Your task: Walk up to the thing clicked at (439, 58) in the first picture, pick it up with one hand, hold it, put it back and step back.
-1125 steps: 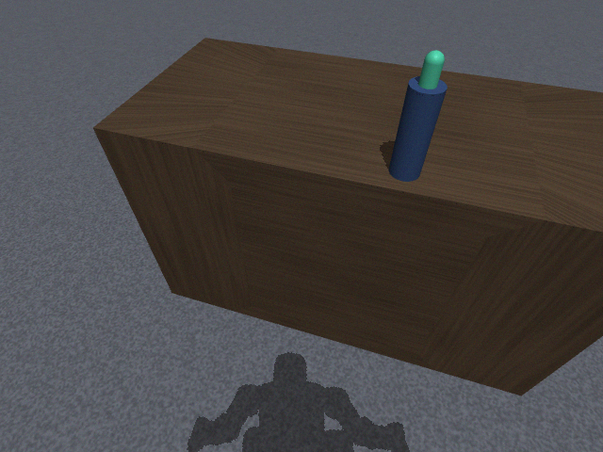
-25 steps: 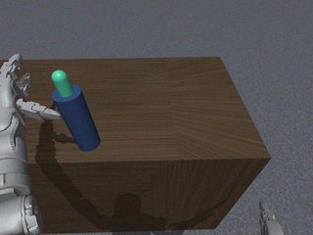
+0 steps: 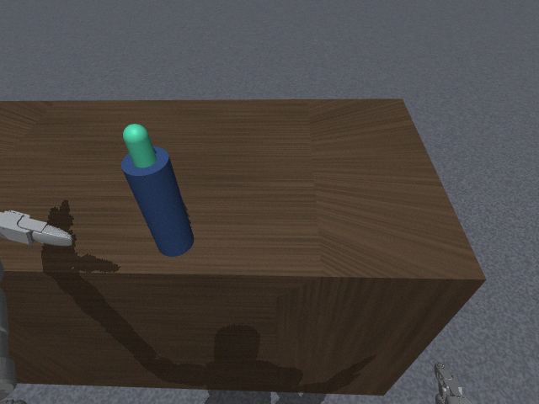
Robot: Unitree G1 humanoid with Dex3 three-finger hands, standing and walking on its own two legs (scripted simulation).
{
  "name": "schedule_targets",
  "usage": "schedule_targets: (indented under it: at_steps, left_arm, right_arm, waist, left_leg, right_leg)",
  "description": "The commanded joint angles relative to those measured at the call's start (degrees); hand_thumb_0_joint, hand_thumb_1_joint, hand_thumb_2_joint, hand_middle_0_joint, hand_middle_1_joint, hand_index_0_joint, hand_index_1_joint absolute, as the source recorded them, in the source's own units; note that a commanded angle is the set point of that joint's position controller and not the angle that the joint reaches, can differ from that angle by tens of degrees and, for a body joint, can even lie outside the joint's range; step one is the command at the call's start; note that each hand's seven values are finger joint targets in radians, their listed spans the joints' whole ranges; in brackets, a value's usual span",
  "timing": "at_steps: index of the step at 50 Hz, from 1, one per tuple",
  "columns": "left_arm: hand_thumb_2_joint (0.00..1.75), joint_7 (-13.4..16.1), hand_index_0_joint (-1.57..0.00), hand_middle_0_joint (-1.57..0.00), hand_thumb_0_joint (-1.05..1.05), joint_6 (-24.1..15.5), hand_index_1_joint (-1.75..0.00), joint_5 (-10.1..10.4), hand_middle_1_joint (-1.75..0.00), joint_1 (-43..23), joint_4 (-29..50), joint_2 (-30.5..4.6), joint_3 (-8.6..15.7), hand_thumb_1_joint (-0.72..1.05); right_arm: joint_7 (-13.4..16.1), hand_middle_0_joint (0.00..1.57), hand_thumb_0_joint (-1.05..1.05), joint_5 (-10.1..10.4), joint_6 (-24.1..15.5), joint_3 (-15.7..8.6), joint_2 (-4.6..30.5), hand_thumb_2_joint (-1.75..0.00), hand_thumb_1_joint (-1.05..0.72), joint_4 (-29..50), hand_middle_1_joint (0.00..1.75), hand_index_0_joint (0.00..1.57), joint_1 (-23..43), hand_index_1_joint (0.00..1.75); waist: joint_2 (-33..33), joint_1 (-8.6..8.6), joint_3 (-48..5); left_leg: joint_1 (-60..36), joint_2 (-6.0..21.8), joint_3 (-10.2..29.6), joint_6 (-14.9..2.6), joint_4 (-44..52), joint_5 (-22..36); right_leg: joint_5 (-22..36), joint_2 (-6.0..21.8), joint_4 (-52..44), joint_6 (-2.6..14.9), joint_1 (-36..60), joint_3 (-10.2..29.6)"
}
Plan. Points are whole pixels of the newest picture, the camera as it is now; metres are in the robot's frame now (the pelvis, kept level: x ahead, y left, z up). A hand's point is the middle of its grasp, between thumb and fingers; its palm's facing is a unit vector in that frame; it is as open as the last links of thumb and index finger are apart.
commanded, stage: sink last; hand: left
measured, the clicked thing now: (158, 194) +0.41 +0.21 +0.11
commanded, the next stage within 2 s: home in 0.74 s
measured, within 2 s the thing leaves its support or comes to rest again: neither
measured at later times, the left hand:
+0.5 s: hand (71, 327) +0.17 +0.21 +0.17, palm faces +0.32 -0.84 -0.44, open 17.5 cm
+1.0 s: hand (78, 353) +0.17 +0.23 +0.12, palm faces +0.33 -0.86 -0.39, open 17.5 cm
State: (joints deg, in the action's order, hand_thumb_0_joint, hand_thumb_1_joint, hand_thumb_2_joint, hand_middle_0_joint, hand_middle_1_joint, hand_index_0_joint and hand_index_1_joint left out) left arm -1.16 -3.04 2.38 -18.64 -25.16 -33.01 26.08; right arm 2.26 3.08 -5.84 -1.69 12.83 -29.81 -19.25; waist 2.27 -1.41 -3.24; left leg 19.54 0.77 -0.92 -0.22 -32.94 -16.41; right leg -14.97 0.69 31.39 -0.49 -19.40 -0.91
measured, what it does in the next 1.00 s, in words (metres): stands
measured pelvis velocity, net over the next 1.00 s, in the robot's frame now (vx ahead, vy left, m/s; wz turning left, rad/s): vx -0.01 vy -0.02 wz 0.03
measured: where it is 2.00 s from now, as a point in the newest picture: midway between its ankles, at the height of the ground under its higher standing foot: outside the picture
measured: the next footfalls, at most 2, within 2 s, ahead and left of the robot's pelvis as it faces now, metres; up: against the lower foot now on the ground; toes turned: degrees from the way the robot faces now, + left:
none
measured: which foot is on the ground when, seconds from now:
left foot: down 0.00-1.00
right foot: down 0.00-1.00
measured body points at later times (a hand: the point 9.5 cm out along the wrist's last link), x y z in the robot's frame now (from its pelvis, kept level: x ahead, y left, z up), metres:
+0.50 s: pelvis +0.00 -0.01 +0.00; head +0.00 -0.05 +0.45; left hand +0.15 +0.25 +0.20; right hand +0.18 -0.25 -0.09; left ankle +0.01 +0.11 -0.73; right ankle +0.01 -0.13 -0.73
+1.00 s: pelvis -0.01 -0.02 +0.01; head -0.01 -0.04 +0.46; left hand +0.14 +0.27 +0.14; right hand +0.17 -0.27 -0.08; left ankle +0.01 +0.11 -0.73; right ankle +0.01 -0.13 -0.73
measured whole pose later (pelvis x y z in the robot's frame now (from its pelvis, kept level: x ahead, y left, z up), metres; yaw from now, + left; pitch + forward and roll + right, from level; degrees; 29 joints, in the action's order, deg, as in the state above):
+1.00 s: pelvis -0.01 -0.02 +0.01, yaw +2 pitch -4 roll +1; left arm 1.0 -18.7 2.9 29.2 11.6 -17.0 15.1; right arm 3.2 1.7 -8.4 -5.7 13.3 -35.0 -14.8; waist 2.2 -3.2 2.9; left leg 9.0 0.3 0.7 0.8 -25.2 -12.4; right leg -13.7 1.1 27.3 0.6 -9.9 -2.6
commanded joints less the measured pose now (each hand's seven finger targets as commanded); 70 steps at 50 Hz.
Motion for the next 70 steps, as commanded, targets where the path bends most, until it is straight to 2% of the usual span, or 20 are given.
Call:
schedule_targets:
  at_steps: [1, 4, 6, 9, 10, 12, 13, 18, 20, 23, 29, 35, 42, 44, 46, 48, 51, 57, 64, 70]
  left_arm:
    - [0.0, 2.66, -0.07, -0.06, 0.0, -5.47, -0.03, 1.84, -0.04, -4.23, 30.4, -11.66, 1.36, -0.54]
    - [0.0, 3.43, -0.07, -0.06, 0.0, -6.95, -0.03, 2.57, -0.04, 7.19, 41.81, -6.6, 0.36, -0.55]
    - [0.0, 3.87, -0.07, -0.06, 0.0, -8.11, -0.03, 2.85, -0.04, 13.55, 48.87, -5.87, 1.14, -0.53]
    - [0.0, 3.89, -0.07, -0.06, 0.0, -9.3, -0.04, 2.68, -0.05, 25.33, 54.41, -2.84, 0.76, -0.54]
    - [0.0, 3.88, -0.07, -0.06, 0.0, -10.56, -0.04, 2.88, -0.05, 24.07, 61.56, -2.53, 0.64, -0.54]
    - [0.01, 3.83, -0.07, -0.07, 0.0, -10.76, -0.05, 2.7, -0.05, 33.89, 58.8, -1.72, 1.34, -0.55]
    - [0.01, 3.35, -0.06, -0.06, 0.0, -11.26, -0.04, 2.77, -0.05, 35.43, 60.67, 0.53, -0.71, -0.54]
    - [0.01, 2.44, -0.05, -0.05, 0.0, -13.28, -0.04, 2.44, -0.04, 45.59, 62.32, 3.97, -3.24, -0.52]
    - [0.02, 2.48, -0.06, -0.06, 0.0, -14.23, -0.04, 2.01, -0.05, 43.17, 64.63, 4.38, -4.23, -0.54]
    - [0.03, 2.47, -0.06, -0.06, 0.0, -14.92, -0.05, 1.75, -0.05, 44.0, 62.49, 4.94, -4.62, -0.55]
    - [0.04, 2.47, -0.05, -0.06, 0.0, -16.74, -0.05, 1.44, -0.05, 43.97, 60.61, 2.77, -1.43, -0.57]
    - [0.04, 2.66, -0.06, -0.06, 0.0, -17.76, -0.06, 2.15, -0.05, 42.62, 52.93, 0.78, 2.13, -0.58]
    - [0.07, 2.67, -0.06, -0.08, 0.0, -19.28, -0.07, 1.73, -0.06, 42.44, 52.29, 4.42, -3.38, -0.61]
    - [0.07, 3.1, -0.05, -0.05, 0.0, -18.95, -0.06, 1.51, -0.06, 44.04, 50.13, 3.58, -2.62, -0.54]
    - [0.06, 3.14, -0.05, -0.05, 0.0, -18.93, -0.06, 1.28, -0.06, 43.99, 49.89, 5.51, -4.5, -0.55]
    - [0.06, 3.26, -0.05, -0.05, 0.0, -18.52, -0.06, 1.25, -0.06, 45.51, 45.72, 6.8, -5.76, -0.56]
    - [0.06, 2.79, -0.05, -0.05, 0.0, -17.91, -0.06, 0.75, -0.06, 47.06, 41.09, 10.67, -10.69, -0.55]
    - [0.05, 2.94, -0.05, -0.05, 0.0, -15.72, -0.05, -0.28, -0.05, 43.88, 36.3, 9.98, -13.74, -0.58]
    - [0.07, 3.09, -0.05, -0.05, 0.0, -11.72, -0.06, -1.53, -0.06, 36.0, 19.0, 15.44, -21.99, -0.54]
    - [0.07, 3.67, -0.05, -0.05, 0.0, -9.19, -0.06, -1.85, -0.06, 29.81, 6.53, 14.49, -22.97, -0.53]
  right_arm:
    - [1.14, 0.05, 0.0, 0.31, -3.59, -7.85, 10.75, -0.06, 0.53, 5.94, 0.05, 0.05, 5.36, 0.05]
    - [0.84, 0.06, 0.0, 0.12, -3.61, -5.64, 8.23, -0.06, 0.52, 4.4, 0.05, 0.05, 6.09, 0.05]
    - [1.27, 0.06, 0.0, -0.09, -3.43, -8.34, 9.37, -0.06, 0.53, 2.21, 0.05, 0.05, 5.83, 0.05]
    - [1.16, 0.06, 0.0, -0.76, -3.32, -7.79, 7.7, -0.06, 0.52, 0.32, 0.05, 0.05, 5.89, 0.05]
    - [0.81, 0.06, 0.0, -0.76, -3.44, -5.87, 4.7, -0.06, 0.52, -0.23, 0.05, 0.05, 7.24, 0.05]
    - [1.32, 0.06, 0.0, -1.26, -3.26, -9.55, 8.74, -0.06, 0.5, 0.81, 0.05, 0.05, 7.4, 0.05]
    - [0.77, 0.06, 0.0, -1.13, -3.1, -6.47, 4.5, -0.06, 0.52, -0.79, 0.05, 0.05, 7.18, 0.05]
    - [0.93, 0.06, 0.0, -1.49, -3.58, -10.36, 8.73, -0.05, 0.53, 3.54, 0.05, 0.05, 8.98, 0.05]
    - [0.76, 0.06, 0.0, -1.54, -3.84, -7.96, 6.05, -0.06, 0.52, 3.86, 0.05, 0.05, 9.55, 0.05]
    - [1.24, 0.06, 0.0, -1.71, -4.29, -8.73, 6.22, -0.06, 0.52, 2.6, 0.05, 0.05, 7.49, 0.05]
    - [1.02, 0.06, 0.0, -1.89, -4.75, -8.81, 6.07, -0.06, 0.51, 4.27, 0.05, 0.05, 6.91, 0.05]
    - [0.62, 0.06, 0.0, -1.52, -5.1, -9.13, 6.97, -0.06, 0.51, 3.85, 0.05, 0.05, 10.1, 0.05]
    - [0.65, 0.06, 0.0, -1.23, -6.06, -7.69, 6.81, -0.07, 0.47, 4.06, 0.05, 0.05, 10.61, 0.05]
    - [0.94, 0.13, 0.0, -1.49, -6.28, -8.12, 8.17, -0.23, 0.31, 5.43, 0.18, 0.13, 10.65, 0.18]
    - [0.52, 0.13, 0.0, -1.44, -5.98, -3.76, 3.04, -0.39, 0.15, 3.94, 0.18, 0.13, 10.71, 0.18]
    - [0.68, 0.13, 0.0, -1.45, -5.72, -3.5, 2.84, -0.52, -0.01, 3.7, 0.19, 0.13, 11.77, 0.19]
    - [0.18, 0.14, 0.0, -1.64, -5.15, -0.41, 0.59, -0.58, -0.25, 2.52, 0.21, 0.14, 12.62, 0.21]
    - [0.98, 0.17, 0.0, -2.19, -4.63, -5.83, 7.02, -0.74, -0.62, 0.35, 0.25, 0.17, 10.65, 0.25]
    - [1.37, 0.2, 0.0, -2.03, -4.58, -1.38, 2.49, -0.9, -0.89, -0.34, 0.3, 0.2, 14.31, 0.3]
    - [1.44, 0.2, 0.0, -2.12, -3.35, -0.46, 3.55, -0.9, -0.9, -0.74, 0.3, 0.2, 14.01, 0.3]
  waist:
    - [6.43, -0.74, -12.18]
    - [4.12, -1.37, -8.91]
    - [4.7, -0.66, -7.59]
    - [3.27, -0.88, -3.89]
    - [5.15, -2.11, -4.79]
    - [1.97, -1.24, -3.11]
    - [2.32, -1.8, -1.02]
    - [-1.45, -0.82, -0.52]
    - [-1.94, -1.12, 0.51]
    - [-4.08, -0.34, 2.42]
    - [-3.15, -1.67, 2.02]
    - [-2.85, -2.62, 5.8]
    - [-1.04, -2.29, 1.97]
    - [-2.39, -2.05, 1.61]
    - [-0.82, -2.82, 2.5]
    - [-2.84, -2.65, 4.26]
    - [-1.32, -2.47, 5.03]
    - [0.08, 0.44, 1.5]
    - [-4.09, 1.71, -0.05]
    - [-0.04, 0.78, -2.68]
  left_leg:
    - [-9.92, 0.32, 0.91, 0.58, 6.11, 12.88]
    - [-10.08, 1.03, 1.98, 0.74, 7.13, 13.75]
    - [-10.45, 0.87, 1.62, 0.66, 7.15, 14.73]
    - [-8.4, 0.22, 0.75, 0.25, 7.07, 14.57]
    - [-8.46, 0.12, 0.69, 0.29, 7.07, 15.47]
    - [-8.04, -0.29, 0.41, -0.22, 6.77, 14.81]
    - [-7.19, -0.65, 0.04, -0.47, 6.82, 13.75]
    - [-8.58, -1.06, -0.23, -0.98, 7.03, 11.74]
    - [-8.67, -1.37, -0.34, -1.21, 7.71, 9.2]
    - [-9.08, -1.69, -0.46, -1.58, 8.31, 6.77]
    - [-9.81, -2.33, -0.8, -1.5, 8.83, 7.31]
    - [-7.11, -2.43, -0.47, -1.44, 10.86, 0.75]
    - [-9.97, -1.93, -0.19, -1.31, 11.98, 4.42]
    - [-10.15, -2.07, -0.44, -1.46, 11.76, 5.23]
    - [-9.51, -2.17, -0.53, -1.39, 12.02, 4.94]
    - [-8.43, -2.16, -0.51, -1.55, 12.11, 3.93]
    - [-7.71, -1.94, -0.45, -1.47, 12.6, 3.37]
    - [-11.15, -1.55, -0.26, -1.02, 12.18, 7.48]
    - [-10.93, -1.21, 0.27, -1.12, 10.74, 9.67]
    - [-9.9, -1.04, -0.03, -0.31, 9.76, 12.11]
  right_leg:
    - [8.71, -1.57, -4.18, 1.97, 4.22, -2.5]
    - [9.11, -1.92, -4.15, 1.79, 5.0, -2.87]
    - [10.0, -1.83, -4.36, 1.72, 5.36, -2.7]
    - [10.18, -1.69, -4.75, 1.6, 6.39, -2.57]
    - [11.11, -1.58, -4.37, 1.73, 7.57, -2.77]
    - [11.27, -1.28, -5.04, 1.35, 7.9, -2.73]
    - [10.75, -0.95, -5.39, 1.11, 7.6, -2.79]
    - [9.49, -0.54, -6.21, 0.59, 7.71, -2.83]
    - [7.06, -0.3, -7.04, 0.47, 7.04, -2.73]
    - [4.88, 0.03, -8.0, 0.05, 5.79, -2.5]
    - [5.72, 0.9, -9.07, -0.28, 7.89, -1.96]
    - [-3.24, 1.53, -12.06, -0.01, 7.36, -0.64]
    - [1.71, 0.71, -10.41, 0.54, 9.02, -1.88]
    - [2.87, 0.61, -10.75, 0.35, 9.85, -2.06]
    - [2.56, 0.74, -10.87, 0.46, 9.72, -1.97]
    - [1.14, 0.96, -11.5, 0.3, 9.15, -1.86]
    - [1.19, 0.65, -11.11, 0.65, 9.08, -2.18]
    - [6.05, -0.1, -9.83, 0.84, 8.5, -2.68]
    - [8.22, -0.01, -8.77, 0.68, 7.44, -2.9]
    - [10.64, 0.08, -7.34, 1.16, 8.39, -2.18]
